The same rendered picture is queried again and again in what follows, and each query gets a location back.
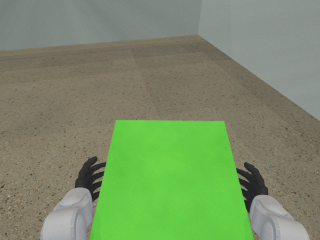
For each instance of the left robot hand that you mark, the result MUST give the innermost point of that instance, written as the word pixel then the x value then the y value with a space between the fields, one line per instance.
pixel 86 179

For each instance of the right robot forearm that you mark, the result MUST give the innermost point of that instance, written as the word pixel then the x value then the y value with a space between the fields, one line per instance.
pixel 270 221

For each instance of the carton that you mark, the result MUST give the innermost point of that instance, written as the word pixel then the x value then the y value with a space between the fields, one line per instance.
pixel 170 180

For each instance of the left robot forearm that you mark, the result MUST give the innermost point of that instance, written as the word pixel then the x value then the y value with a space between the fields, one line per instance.
pixel 70 217

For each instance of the right robot hand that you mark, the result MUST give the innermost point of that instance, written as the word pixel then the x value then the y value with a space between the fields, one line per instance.
pixel 255 186

